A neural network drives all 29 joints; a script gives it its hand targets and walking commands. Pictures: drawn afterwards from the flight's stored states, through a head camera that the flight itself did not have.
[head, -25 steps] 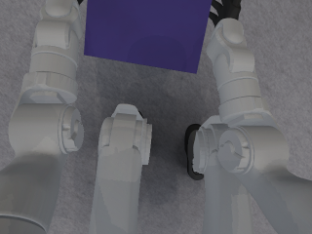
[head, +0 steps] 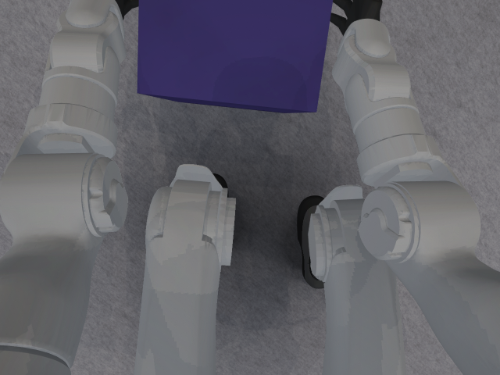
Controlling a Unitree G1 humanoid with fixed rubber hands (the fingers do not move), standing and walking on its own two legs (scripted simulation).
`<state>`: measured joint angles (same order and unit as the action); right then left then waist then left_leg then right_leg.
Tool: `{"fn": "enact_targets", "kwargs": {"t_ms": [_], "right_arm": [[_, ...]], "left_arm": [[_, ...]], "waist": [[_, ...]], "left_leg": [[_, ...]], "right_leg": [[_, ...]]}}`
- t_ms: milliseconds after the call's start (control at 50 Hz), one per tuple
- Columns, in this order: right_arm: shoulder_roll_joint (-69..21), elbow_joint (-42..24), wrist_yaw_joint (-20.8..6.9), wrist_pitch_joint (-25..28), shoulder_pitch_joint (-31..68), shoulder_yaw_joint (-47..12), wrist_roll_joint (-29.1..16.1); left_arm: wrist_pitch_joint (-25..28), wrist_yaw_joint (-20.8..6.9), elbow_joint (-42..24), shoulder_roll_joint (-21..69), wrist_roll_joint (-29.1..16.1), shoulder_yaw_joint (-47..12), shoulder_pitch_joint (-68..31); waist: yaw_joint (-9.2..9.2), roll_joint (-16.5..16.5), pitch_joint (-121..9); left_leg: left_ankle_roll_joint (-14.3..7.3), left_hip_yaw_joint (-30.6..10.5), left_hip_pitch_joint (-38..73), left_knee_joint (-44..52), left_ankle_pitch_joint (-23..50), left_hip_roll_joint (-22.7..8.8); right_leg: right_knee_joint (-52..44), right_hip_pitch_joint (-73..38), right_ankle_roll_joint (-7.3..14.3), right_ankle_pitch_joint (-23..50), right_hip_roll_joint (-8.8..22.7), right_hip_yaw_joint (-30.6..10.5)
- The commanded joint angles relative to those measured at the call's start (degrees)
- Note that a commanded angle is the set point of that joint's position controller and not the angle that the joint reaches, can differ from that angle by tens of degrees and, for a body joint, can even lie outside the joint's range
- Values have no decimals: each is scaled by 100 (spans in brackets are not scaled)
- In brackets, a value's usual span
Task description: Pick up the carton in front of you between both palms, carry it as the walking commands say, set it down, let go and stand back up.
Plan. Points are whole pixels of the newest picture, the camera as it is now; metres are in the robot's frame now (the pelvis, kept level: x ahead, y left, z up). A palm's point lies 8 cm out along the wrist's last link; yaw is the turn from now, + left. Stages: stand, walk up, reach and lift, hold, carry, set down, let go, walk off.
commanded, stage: set down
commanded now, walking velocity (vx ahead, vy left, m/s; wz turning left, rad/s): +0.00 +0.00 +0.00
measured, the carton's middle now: (236, 37) +0.50 +0.12 -0.25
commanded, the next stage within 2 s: let go in 1.86 s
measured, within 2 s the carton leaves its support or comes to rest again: neither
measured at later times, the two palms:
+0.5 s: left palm out of the picture +0.50 +0.27 -0.17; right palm (364, 20) +0.53 -0.04 -0.16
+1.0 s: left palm out of the picture +0.50 +0.32 -0.13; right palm (386, 10) +0.53 -0.05 -0.12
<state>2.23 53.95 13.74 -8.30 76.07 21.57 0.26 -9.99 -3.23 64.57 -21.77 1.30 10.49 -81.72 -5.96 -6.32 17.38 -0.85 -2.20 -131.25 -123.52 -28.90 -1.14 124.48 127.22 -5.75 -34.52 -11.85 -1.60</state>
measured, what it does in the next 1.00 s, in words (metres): stands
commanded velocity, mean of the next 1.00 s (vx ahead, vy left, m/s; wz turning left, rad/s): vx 0.00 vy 0.00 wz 0.00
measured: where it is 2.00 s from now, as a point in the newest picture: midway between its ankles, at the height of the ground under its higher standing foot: (262, 247)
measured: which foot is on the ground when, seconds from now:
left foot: down 0.00-1.00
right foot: down 0.00-1.00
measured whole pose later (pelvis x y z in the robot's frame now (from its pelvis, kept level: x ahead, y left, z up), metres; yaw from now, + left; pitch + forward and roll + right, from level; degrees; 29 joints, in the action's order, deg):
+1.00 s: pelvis +0.00 +0.00 +0.02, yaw +1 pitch +34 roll -5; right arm 6.4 43.6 14.0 -8.1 70.1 9.2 -7.7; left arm -4.6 -4.6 58.5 -30.7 -8.6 9.3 -76.1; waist -3.7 -3.9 19.5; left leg -0.5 -3.1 -126.4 -122.2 -29.7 0.9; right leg 123.0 120.7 -5.0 -36.9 -8.9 -0.3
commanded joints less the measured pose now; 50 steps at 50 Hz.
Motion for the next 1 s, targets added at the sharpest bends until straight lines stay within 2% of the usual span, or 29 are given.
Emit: {"fn": "enact_targets", "kwargs": {"t_ms": [0,280,400,460,520,560,600,660,760,840,920,980], "right_arm": [[-4350,-411,-1412,139,3488,-1940,-292],[-3404,234,-1462,109,2814,-1221,184],[-2526,470,-1366,156,2393,-954,345],[-1427,525,-1116,218,1996,-779,281],[689,532,-570,382,1302,-658,-49],[973,514,-401,500,1354,-862,-396],[1064,369,-370,581,1437,-1092,-680],[1052,-5,-360,627,1578,-1373,-941],[974,-457,-261,540,1326,-1621,-1240],[913,-1016,-127,399,977,-1515,-1110],[853,-1801,33,187,772,-1280,-857],[839,-1902,105,-45,601,-972,-571]], "left_arm": [[150,-1252,-481,4214,-275,-1039,-2437],[102,-1261,208,3460,293,-384,-1892],[178,-1124,456,2571,428,-101,-1625],[368,-863,722,1216,329,193,-1367],[750,-179,770,-1262,104,536,-918],[982,92,630,-1702,-220,387,-1212],[1146,147,379,-1840,-563,203,-1447],[1243,62,8,-1844,-1016,-125,-1605],[1128,-88,-233,-1970,-1433,-394,-1282],[950,-133,-489,-2025,-1339,-241,-910],[702,-121,-1197,-2002,-1031,-3,-743],[452,-136,-1377,-1854,-827,143,-697]], "waist": [[-548,15,-5729],[-383,-14,-4524],[-340,-8,-4160],[-337,32,-4180],[-391,220,-4389],[-392,360,-4710],[-316,476,-5046],[-230,566,-5482],[-243,668,-6303],[-209,747,-6943],[-157,1006,-7829],[-22,1111,-7463]], "left_leg": [[-231,164,3372,1014,1593,390],[-347,8,2651,1079,1028,352],[-298,-32,2615,1086,814,273],[-217,10,2669,1028,725,164],[-113,22,2974,1005,774,-4],[-76,-49,3202,936,1118,-47],[-70,-142,3525,823,1591,-72],[-61,-214,3936,718,2110,-87],[-26,-136,4664,716,2464,-68],[22,24,5245,866,2405,-25],[93,233,6009,1212,2250,84],[133,335,5778,1581,1719,142]], "right_leg": [[-886,-1526,287,935,-159,671],[-931,-1035,340,482,-101,607],[-889,-1162,288,356,-19,586],[-837,-1468,194,287,97,598],[-734,-1746,85,420,252,571],[-639,-1848,51,734,325,562],[-566,-1855,59,1074,387,573],[-502,-1952,78,1381,454,604],[-511,-2309,62,1456,490,758],[-725,-2504,53,1258,420,882],[-1137,-2867,96,1085,313,983],[-1507,-2832,143,738,297,982]]}}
